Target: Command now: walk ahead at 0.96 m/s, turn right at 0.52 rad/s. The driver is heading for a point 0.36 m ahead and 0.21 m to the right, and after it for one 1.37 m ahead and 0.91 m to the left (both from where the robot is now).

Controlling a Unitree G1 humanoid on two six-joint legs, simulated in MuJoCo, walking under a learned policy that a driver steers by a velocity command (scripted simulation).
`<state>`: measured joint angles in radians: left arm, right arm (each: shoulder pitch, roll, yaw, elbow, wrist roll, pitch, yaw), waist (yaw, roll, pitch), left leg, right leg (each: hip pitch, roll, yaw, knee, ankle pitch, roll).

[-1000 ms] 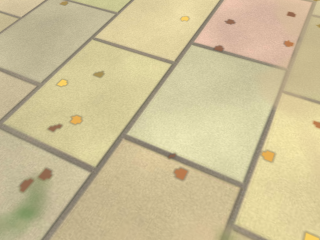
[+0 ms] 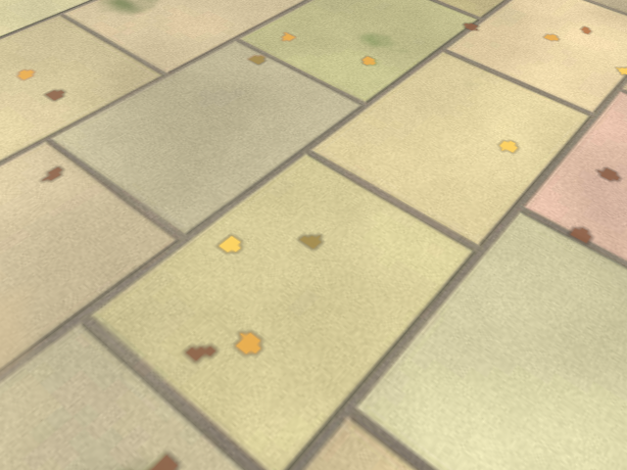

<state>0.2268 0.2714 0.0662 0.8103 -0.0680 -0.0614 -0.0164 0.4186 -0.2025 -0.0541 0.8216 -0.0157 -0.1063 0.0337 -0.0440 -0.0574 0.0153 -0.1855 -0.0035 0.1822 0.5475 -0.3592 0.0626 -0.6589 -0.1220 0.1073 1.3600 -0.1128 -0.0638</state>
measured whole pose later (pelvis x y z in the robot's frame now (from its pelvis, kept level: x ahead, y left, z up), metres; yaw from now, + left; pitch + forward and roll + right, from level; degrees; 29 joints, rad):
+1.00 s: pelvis +0.89 -0.01 +0.01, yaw +9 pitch +1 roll +1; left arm 0.09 0.25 -0.01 0.59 0.03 -0.15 0.00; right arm 0.46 -0.24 -0.05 0.77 0.02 -0.07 0.02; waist -0.05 -0.02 0.01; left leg -0.18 -0.21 -0.13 0.43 -0.24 0.15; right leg -0.72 -0.11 0.17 1.07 -0.21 0.01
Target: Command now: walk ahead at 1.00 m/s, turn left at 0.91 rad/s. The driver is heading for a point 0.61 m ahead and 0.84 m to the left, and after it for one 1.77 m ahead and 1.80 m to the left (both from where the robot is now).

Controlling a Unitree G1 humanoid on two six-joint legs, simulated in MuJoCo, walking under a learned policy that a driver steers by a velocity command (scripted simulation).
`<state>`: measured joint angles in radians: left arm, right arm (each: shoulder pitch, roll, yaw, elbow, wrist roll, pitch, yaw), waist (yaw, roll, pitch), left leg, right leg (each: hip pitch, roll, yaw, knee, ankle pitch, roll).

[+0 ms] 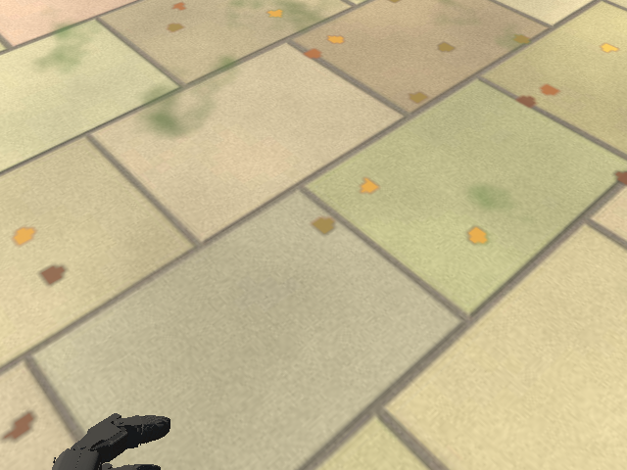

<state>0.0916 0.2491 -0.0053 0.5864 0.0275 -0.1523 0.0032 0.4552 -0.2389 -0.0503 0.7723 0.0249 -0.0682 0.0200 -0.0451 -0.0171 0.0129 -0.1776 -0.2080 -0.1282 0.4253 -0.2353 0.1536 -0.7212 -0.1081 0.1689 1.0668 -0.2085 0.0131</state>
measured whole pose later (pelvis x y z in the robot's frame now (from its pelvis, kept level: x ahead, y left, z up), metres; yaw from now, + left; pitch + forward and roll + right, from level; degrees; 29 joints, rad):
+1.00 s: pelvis +0.67 +0.10 -0.01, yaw +58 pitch +2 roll -1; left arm 0.02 0.29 0.03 0.61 0.01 -0.03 0.02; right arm 0.20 -0.33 -0.10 0.59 0.02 0.06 -0.04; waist -0.05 -0.03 0.04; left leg -0.38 -0.23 -0.32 0.56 -0.17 0.05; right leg -0.54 0.05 0.22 0.67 -0.21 0.10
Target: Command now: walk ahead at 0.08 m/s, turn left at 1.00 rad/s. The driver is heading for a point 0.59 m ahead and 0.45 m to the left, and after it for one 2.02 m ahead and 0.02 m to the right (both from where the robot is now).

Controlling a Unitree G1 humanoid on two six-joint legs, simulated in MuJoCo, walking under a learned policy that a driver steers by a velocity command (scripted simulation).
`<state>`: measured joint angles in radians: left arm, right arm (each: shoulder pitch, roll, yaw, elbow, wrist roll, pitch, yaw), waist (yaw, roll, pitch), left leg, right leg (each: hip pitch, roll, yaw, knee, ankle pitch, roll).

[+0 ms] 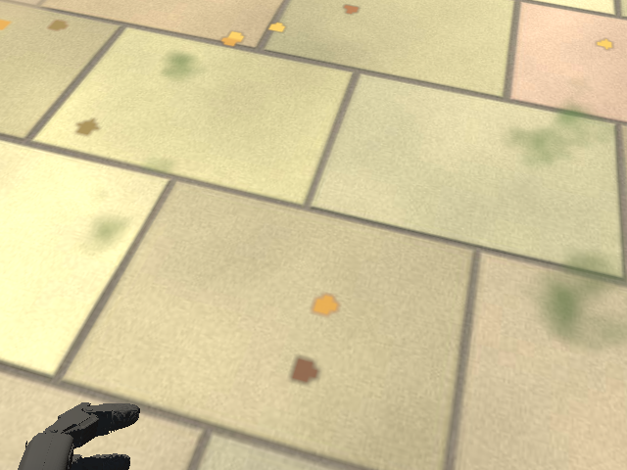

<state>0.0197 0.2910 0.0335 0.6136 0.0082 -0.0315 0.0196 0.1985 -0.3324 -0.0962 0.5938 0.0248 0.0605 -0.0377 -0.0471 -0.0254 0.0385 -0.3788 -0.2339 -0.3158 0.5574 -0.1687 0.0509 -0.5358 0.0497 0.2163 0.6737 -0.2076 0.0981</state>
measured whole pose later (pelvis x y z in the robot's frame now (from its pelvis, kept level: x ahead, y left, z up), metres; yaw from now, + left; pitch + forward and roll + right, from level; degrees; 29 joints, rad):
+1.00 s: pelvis +0.03 +0.01 +0.00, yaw +29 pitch +1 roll +0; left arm 0.23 0.25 0.04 0.77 -0.01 -0.01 0.01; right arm 0.21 -0.23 -0.03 0.76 0.00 0.00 0.00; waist 0.00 0.01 -0.03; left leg -0.28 -0.06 -0.04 0.60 -0.43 0.06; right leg -0.24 -0.03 0.00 0.57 -0.39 0.00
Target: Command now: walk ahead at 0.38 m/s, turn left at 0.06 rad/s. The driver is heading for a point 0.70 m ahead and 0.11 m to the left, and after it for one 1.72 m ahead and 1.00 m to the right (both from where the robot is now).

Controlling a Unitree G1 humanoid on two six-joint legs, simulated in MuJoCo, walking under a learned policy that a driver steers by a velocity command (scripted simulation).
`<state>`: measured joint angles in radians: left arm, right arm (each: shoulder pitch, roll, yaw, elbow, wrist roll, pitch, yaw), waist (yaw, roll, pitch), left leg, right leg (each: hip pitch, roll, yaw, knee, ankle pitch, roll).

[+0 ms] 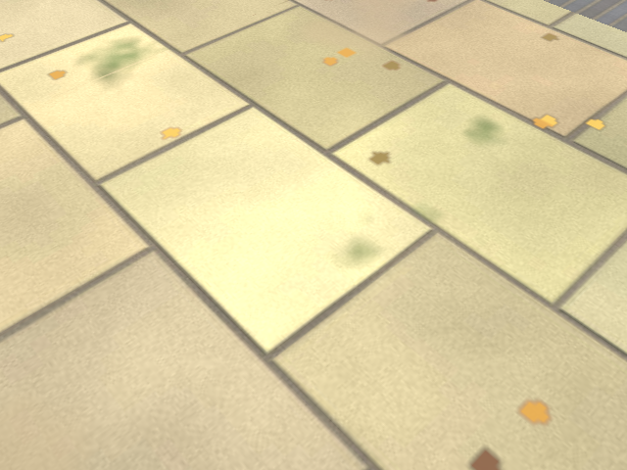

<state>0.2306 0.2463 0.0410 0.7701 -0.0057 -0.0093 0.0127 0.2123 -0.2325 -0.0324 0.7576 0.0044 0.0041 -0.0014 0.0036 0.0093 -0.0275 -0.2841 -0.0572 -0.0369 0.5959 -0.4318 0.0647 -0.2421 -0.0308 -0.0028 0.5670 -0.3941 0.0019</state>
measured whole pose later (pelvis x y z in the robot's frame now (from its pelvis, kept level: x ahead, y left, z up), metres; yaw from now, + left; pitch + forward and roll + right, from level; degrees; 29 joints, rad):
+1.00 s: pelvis +0.38 -0.01 -0.01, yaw +28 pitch +0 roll -4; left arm 0.03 0.32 0.09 0.74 0.00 0.01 0.00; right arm 0.19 -0.34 -0.11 0.59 0.00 0.06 0.00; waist -0.02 -0.04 0.08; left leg -0.43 0.03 0.03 0.70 -0.29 0.07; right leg -0.35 -0.11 -0.17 0.90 -0.50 0.06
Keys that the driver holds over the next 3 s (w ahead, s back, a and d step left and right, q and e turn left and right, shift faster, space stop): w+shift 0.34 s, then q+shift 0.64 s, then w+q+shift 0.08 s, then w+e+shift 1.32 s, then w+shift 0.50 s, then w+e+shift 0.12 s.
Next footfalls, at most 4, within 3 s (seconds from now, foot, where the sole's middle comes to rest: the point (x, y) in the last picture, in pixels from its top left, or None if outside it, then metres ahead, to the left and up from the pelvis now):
0.52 right None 0.48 -0.16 -0.77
0.94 left None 0.44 0.10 -0.77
1.62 right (320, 317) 0.93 0.02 -0.77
2.08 left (246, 201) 1.36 0.25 -0.77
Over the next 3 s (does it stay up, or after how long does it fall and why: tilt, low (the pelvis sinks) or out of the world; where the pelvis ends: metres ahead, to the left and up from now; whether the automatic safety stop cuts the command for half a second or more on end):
stays up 1.88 -0.20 -0.02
